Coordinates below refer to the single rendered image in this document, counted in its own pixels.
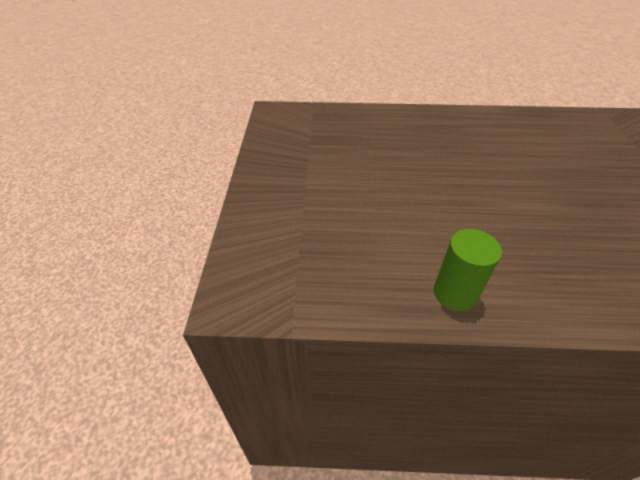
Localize can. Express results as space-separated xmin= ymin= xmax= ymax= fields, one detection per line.
xmin=434 ymin=229 xmax=502 ymax=311

